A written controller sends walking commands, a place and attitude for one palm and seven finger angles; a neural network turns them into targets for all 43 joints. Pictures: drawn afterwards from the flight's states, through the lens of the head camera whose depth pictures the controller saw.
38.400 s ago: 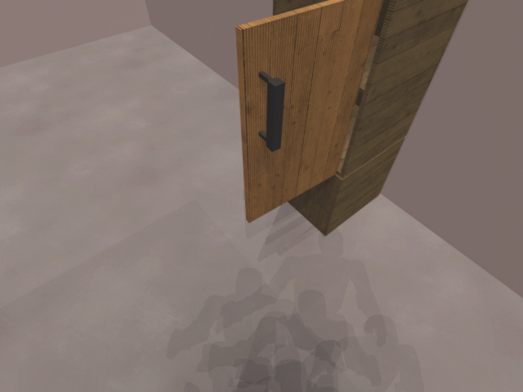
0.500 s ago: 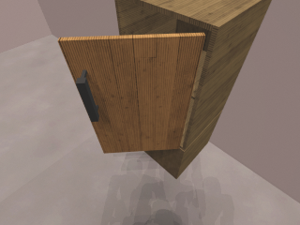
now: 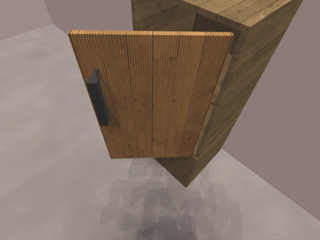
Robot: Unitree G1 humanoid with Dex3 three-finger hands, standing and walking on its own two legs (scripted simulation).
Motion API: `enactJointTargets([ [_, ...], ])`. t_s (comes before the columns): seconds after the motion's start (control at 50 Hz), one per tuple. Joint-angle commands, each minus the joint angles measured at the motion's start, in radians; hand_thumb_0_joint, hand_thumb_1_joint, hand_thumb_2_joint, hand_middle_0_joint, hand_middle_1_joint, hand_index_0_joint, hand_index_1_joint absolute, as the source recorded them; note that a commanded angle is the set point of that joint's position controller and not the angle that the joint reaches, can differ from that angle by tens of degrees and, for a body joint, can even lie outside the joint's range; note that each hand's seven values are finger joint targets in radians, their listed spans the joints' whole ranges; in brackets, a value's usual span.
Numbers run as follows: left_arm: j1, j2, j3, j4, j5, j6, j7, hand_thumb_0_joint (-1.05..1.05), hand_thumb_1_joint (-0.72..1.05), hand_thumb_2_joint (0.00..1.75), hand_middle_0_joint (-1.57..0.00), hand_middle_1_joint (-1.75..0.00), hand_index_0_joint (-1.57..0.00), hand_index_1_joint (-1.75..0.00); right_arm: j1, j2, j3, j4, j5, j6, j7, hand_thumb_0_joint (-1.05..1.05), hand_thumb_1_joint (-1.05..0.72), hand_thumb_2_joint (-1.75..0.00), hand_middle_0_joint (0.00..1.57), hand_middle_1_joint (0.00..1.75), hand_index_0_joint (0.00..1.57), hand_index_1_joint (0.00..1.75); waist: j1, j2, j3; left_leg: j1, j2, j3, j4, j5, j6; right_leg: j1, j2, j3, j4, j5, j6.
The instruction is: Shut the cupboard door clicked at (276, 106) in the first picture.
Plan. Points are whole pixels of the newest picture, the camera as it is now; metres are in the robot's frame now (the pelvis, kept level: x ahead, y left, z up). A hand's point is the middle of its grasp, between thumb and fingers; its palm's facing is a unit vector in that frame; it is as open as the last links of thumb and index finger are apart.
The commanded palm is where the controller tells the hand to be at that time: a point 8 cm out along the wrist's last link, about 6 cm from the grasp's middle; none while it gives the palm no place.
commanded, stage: raise the hand and make a fist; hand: left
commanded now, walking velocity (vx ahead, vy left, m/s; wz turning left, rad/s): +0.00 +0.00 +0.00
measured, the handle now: (100, 98) +0.46 +0.20 +0.08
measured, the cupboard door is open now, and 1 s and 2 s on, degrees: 47 47 47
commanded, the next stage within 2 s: bring the fist close to the handle in 1.86 s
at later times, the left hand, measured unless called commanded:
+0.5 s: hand out of the picture +0.11 +0.18 -0.01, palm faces +0.24 -0.97 -0.08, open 5.5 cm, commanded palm +0.11 +0.22 -0.01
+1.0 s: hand (81, 218) +0.16 +0.18 +0.02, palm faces +0.03 -1.00 -0.01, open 3.4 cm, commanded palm +0.13 +0.24 +0.04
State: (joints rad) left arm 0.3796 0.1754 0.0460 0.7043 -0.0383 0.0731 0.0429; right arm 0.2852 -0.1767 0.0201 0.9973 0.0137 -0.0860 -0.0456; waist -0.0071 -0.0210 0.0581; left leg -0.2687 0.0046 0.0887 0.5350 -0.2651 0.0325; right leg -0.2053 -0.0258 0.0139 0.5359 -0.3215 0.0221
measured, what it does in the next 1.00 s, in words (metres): lowers itself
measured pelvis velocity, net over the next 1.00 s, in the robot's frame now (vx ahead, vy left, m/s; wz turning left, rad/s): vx -0.03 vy -0.01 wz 0.06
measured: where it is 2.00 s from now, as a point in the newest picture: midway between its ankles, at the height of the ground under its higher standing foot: outside the picture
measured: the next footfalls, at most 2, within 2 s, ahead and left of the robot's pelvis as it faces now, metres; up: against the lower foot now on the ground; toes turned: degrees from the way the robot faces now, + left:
none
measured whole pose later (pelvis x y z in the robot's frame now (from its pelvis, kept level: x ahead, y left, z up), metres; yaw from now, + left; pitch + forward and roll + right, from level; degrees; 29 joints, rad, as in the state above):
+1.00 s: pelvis -0.03 -0.01 -0.06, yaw +3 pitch +9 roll -3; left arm 0.45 0.23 0.12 -0.16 -0.29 -0.33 -0.24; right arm 0.27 -0.26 0.00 0.56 0.04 -0.23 -0.07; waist 0.01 0.03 -0.08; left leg -0.75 0.03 0.00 1.00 -0.41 0.03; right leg -0.63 -0.02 -0.08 0.96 -0.49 0.01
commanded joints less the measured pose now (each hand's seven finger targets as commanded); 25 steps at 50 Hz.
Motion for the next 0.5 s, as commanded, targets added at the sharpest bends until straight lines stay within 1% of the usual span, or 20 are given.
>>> enactJointTargets([
  [0.0,0.130,-0.108,-0.122,-0.663,-0.107,-0.114,0.091,0.00,0.90,0.90,-0.25,-0.36,-0.25,-0.36,-0.054,-0.136,-0.032,-0.205,0.034,-0.251,-0.033,0.00,-0.90,-0.90,0.20,0.30,0.20,0.30,-0.025,0.220,-0.290,0.224,0.086,-0.149,-0.103,0.449,-0.076,-0.191,0.023,-0.095,0.078,0.043,-0.027],
  [0.02,-0.093,-0.026,-0.086,-0.867,-0.120,-0.156,0.093,0.00,0.90,0.90,-0.27,-0.38,-0.27,-0.38,-0.034,-0.191,-0.066,-0.288,0.035,-0.262,-0.010,0.00,-0.90,-0.90,0.20,0.30,0.20,0.30,-0.044,0.179,-0.155,0.094,0.069,-0.160,-0.082,0.211,-0.064,-0.197,0.016,-0.090,0.054,0.069,-0.033],
  [0.04,-0.068,0.013,-0.033,-0.838,-0.107,-0.202,0.082,0.00,0.90,0.90,-0.29,-0.40,-0.29,-0.40,-0.066,-0.188,-0.074,-0.334,0.024,-0.274,-0.007,0.00,-0.90,-0.90,0.20,0.30,0.20,0.30,-0.051,0.124,-0.089,0.006,0.040,-0.159,-0.042,0.095,-0.051,-0.229,0.016,-0.103,0.026,0.080,-0.039],
  [0.06,0.019,0.005,-0.009,-0.726,-0.105,-0.250,0.063,0.00,0.90,0.90,-0.31,-0.42,-0.31,-0.42,-0.089,-0.185,-0.075,-0.348,0.013,-0.279,-0.001,0.00,-0.90,-0.90,0.20,0.30,0.20,0.30,-0.037,-0.002,0.007,-0.101,0.021,-0.156,-0.008,0.016,-0.046,-0.287,0.021,-0.120,0.028,0.036,-0.039],
  [0.08,0.190,0.000,0.037,-0.616,-0.116,-0.298,0.029,0.00,0.90,0.90,-0.33,-0.44,-0.33,-0.44,-0.098,-0.179,-0.089,-0.374,0.018,-0.276,0.011,0.00,-0.90,-0.90,0.20,0.30,0.20,0.30,0.008,-0.066,0.017,-0.158,0.009,-0.139,0.033,0.032,-0.047,-0.303,0.027,-0.126,0.042,0.015,-0.046],
  [0.1,0.273,-0.043,0.030,-0.545,-0.127,-0.366,-0.018,0.00,0.90,0.90,-0.35,-0.46,-0.35,-0.46,-0.108,-0.166,-0.089,-0.397,0.007,-0.269,0.026,0.00,-0.90,-0.90,0.20,0.30,0.20,0.30,0.027,-0.182,0.017,-0.217,0.007,-0.133,0.095,0.059,-0.052,-0.358,0.040,-0.151,0.107,0.016,-0.047],
  [0.12,0.340,-0.053,0.058,-0.519,-0.151,-0.450,-0.077,0.00,0.90,0.90,-0.36,-0.48,-0.36,-0.48,-0.120,-0.164,-0.101,-0.414,-0.007,-0.261,0.039,0.00,-0.90,-0.90,0.20,0.30,0.20,0.30,0.058,-0.259,-0.036,-0.271,0.002,-0.115,0.163,0.072,-0.058,-0.392,0.043,-0.151,0.170,0.030,-0.048],
  [0.16,0.356,-0.005,0.121,-0.523,-0.201,-0.612,-0.214,0.00,0.90,0.90,-0.40,-0.52,-0.40,-0.52,-0.146,-0.175,-0.120,-0.449,-0.020,-0.240,0.056,0.00,-0.90,-0.90,0.20,0.30,0.20,0.30,0.082,-0.312,-0.122,-0.371,-0.013,-0.089,0.267,0.056,-0.065,-0.410,0.030,-0.117,0.266,0.089,-0.047],
  [0.18,0.374,0.057,0.189,-0.491,-0.206,-0.652,-0.265,0.00,0.90,0.90,-0.42,-0.54,-0.42,-0.54,-0.147,-0.176,-0.130,-0.472,-0.012,-0.226,0.062,0.00,-0.90,-0.90,0.20,0.30,0.20,0.30,0.101,-0.246,-0.145,-0.394,-0.020,-0.078,0.301,0.066,-0.065,-0.387,0.017,-0.087,0.302,0.141,-0.055],
  [0.22,0.336,0.105,0.218,-0.553,-0.216,-0.635,-0.311,0.00,0.90,0.90,-0.46,-0.58,-0.46,-0.58,-0.187,-0.180,-0.127,-0.550,-0.007,-0.205,0.059,0.00,-0.90,-0.90,0.20,0.30,0.20,0.30,0.119,-0.103,-0.228,-0.423,-0.043,-0.040,0.348,0.046,-0.049,-0.379,0.010,-0.052,0.344,0.129,-0.055],
  [0.24,0.276,0.119,0.214,-0.657,-0.220,-0.618,-0.321,0.00,0.90,0.90,-0.47,-0.60,-0.47,-0.60,-0.199,-0.179,-0.122,-0.589,-0.003,-0.198,0.056,0.00,-0.90,-0.90,0.20,0.30,0.20,0.30,0.123,0.001,-0.270,-0.410,-0.048,-0.032,0.359,0.034,-0.040,-0.388,0.012,-0.043,0.357,0.096,-0.057],
  [0.28,0.103,0.191,0.242,-0.858,-0.233,-0.606,-0.296,0.00,0.90,0.90,-0.51,-0.64,-0.51,-0.64,-0.194,-0.174,-0.111,-0.623,-0.004,-0.198,0.042,0.00,-0.90,-0.90,0.20,0.30,0.20,0.30,0.099,0.163,-0.357,-0.409,-0.043,-0.039,0.397,-0.019,-0.027,-0.431,0.011,0.006,0.352,-0.011,-0.056],
  [0.3,0.038,0.209,0.253,-0.970,-0.232,-0.626,-0.275,0.00,0.90,0.90,-0.53,-0.66,-0.53,-0.66,-0.170,-0.168,-0.112,-0.631,-0.006,-0.206,0.037,0.00,-0.90,-0.90,0.20,0.30,0.20,0.30,0.078,0.195,-0.413,-0.386,-0.031,-0.057,0.419,-0.016,-0.019,-0.446,0.014,0.020,0.346,-0.033,-0.053],
  [0.34,-0.050,0.205,0.235,-1.165,-0.241,-0.700,-0.241,0.00,0.90,0.90,-0.57,-0.70,-0.57,-0.70,-0.144,-0.158,-0.102,-0.620,-0.012,-0.222,0.024,0.00,-0.90,-0.90,0.20,0.30,0.20,0.30,0.035,0.223,-0.489,-0.330,-0.014,-0.088,0.473,0.037,-0.007,-0.484,0.026,0.018,0.375,0.032,-0.050],
  [0.36,-0.082,0.194,0.205,-1.213,-0.240,-0.738,-0.237,0.00,0.90,0.90,-0.58,-0.72,-0.58,-0.72,-0.131,-0.157,-0.097,-0.600,-0.012,-0.230,0.017,0.00,-0.90,-0.90,0.20,0.30,0.20,0.30,0.013,0.222,-0.478,-0.315,-0.007,-0.101,0.491,0.048,-0.005,-0.524,0.034,0.014,0.386,0.040,-0.053],
  [0.38,-0.164,0.165,0.148,-1.266,-0.243,-0.767,-0.244,0.00,0.90,0.90,-0.60,-0.74,-0.60,-0.74,-0.119,-0.166,-0.092,-0.582,-0.017,-0.237,0.010,0.00,-0.90,-0.90,0.20,0.30,0.20,0.30,-0.030,0.173,-0.465,-0.332,0.001,-0.117,0.515,0.022,0.000,-0.575,0.044,0.012,0.397,0.013,-0.049],
  [0.4,-0.146,0.137,0.109,-1.223,-0.247,-0.779,-0.263,0.00,0.90,0.90,-0.62,-0.76,-0.62,-0.76,-0.117,-0.172,-0.091,-0.563,-0.012,-0.246,0.001,0.00,-0.90,-0.90,0.20,0.30,0.20,0.30,-0.044,0.158,-0.412,-0.359,0.007,-0.124,0.530,-0.012,0.001,-0.612,0.046,0.019,0.390,-0.026,-0.051],
  [0.42,-0.147,0.115,0.071,-1.200,-0.259,-0.784,-0.292,0.00,0.90,0.90,-0.64,-0.78,-0.64,-0.78,-0.117,-0.178,-0.087,-0.556,-0.009,-0.255,-0.007,0.00,-0.90,-0.90,0.20,0.30,0.20,0.30,-0.064,0.133,-0.373,-0.389,0.011,-0.128,0.546,-0.044,0.004,-0.628,0.048,0.024,0.381,-0.059,-0.047],
  [0.44,-0.148,0.130,0.069,-1.152,-0.268,-0.772,-0.318,0.00,0.90,0.90,-0.66,-0.80,-0.66,-0.80,-0.111,-0.186,-0.084,-0.551,-0.004,-0.258,-0.017,0.00,-0.90,-0.90,0.20,0.30,0.20,0.30,-0.077,0.095,-0.329,-0.430,0.014,-0.131,0.553,-0.089,0.004,-0.633,0.048,0.036,0.357,-0.120,-0.043],
  [0.48,-0.116,0.155,0.069,-1.031,-0.275,-0.686,-0.373,0.00,0.90,0.90,-0.69,-0.84,-0.69,-0.84,-0.109,-0.194,-0.074,-0.550,0.013,-0.254,-0.037,0.00,-0.90,-0.90,0.20,0.30,0.20,0.30,-0.081,0.046,-0.271,-0.481,0.015,-0.131,0.552,-0.132,0.008,-0.615,0.041,0.071,0.298,-0.203,-0.035],
])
